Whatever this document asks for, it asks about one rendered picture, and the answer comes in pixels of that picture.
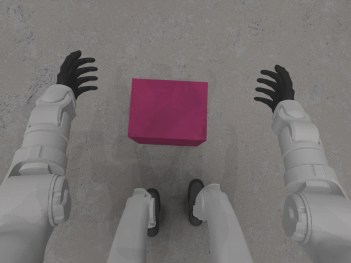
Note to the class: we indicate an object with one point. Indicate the robot right forearm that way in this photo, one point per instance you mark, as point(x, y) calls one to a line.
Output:
point(306, 166)

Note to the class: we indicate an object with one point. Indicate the left robot hand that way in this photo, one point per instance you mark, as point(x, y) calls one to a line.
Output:
point(69, 73)

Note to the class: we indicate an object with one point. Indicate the right robot upper arm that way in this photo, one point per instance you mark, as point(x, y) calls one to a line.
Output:
point(321, 224)

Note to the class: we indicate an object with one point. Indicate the right robot hand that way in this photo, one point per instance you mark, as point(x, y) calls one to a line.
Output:
point(282, 87)

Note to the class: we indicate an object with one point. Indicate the robot left foot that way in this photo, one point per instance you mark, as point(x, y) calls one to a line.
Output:
point(152, 232)

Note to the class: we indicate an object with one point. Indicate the carton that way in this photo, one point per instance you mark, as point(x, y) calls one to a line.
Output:
point(165, 112)

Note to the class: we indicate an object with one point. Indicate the left robot upper arm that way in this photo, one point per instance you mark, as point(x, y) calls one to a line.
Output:
point(31, 206)

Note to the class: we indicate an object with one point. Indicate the robot left shin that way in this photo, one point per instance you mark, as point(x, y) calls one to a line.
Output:
point(143, 191)

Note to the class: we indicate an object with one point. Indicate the robot left forearm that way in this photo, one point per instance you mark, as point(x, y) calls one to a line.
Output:
point(43, 150)

